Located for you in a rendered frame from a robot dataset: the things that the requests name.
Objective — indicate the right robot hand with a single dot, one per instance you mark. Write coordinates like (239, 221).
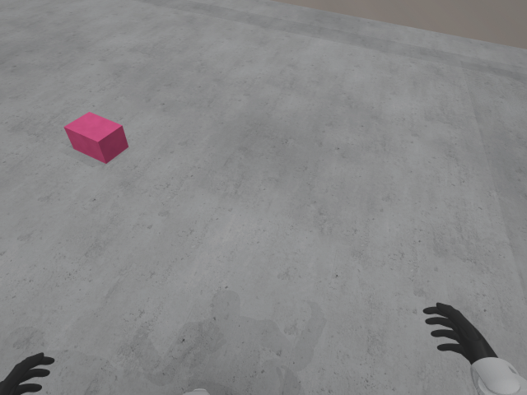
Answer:
(472, 345)

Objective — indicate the right robot forearm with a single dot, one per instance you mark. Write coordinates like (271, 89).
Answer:
(495, 376)

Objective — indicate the left robot hand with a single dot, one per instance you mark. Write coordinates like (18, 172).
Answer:
(22, 372)

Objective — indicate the carton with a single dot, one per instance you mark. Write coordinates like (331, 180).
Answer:
(97, 137)

